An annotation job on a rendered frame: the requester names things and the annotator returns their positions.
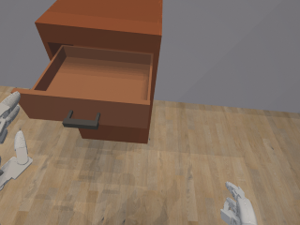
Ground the cabinet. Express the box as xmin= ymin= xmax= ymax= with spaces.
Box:
xmin=35 ymin=0 xmax=163 ymax=144

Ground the robot right hand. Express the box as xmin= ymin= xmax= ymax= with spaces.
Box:
xmin=220 ymin=181 xmax=258 ymax=225

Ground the handle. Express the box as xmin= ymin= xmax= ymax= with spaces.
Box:
xmin=62 ymin=110 xmax=100 ymax=130

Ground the robot left hand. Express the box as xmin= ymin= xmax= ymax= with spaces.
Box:
xmin=0 ymin=91 xmax=33 ymax=191

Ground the drawer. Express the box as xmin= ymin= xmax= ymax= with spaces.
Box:
xmin=10 ymin=45 xmax=154 ymax=129

